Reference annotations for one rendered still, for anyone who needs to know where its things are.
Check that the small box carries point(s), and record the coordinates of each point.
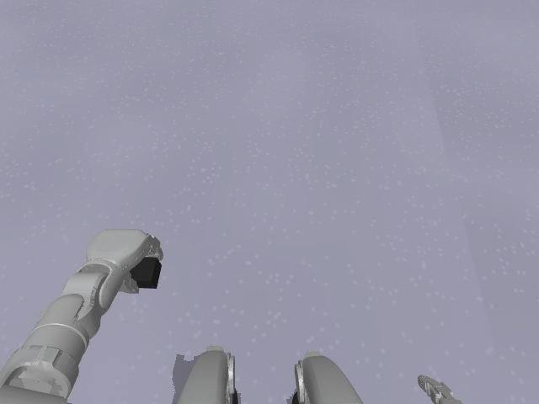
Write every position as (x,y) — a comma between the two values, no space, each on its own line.
(146,273)

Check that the left robot hand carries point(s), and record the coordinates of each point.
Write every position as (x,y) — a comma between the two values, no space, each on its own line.
(125,248)

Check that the right robot hand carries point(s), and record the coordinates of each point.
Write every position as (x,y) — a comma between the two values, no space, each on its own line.
(440,393)

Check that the left robot arm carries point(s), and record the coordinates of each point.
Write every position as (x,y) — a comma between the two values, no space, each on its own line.
(45,369)

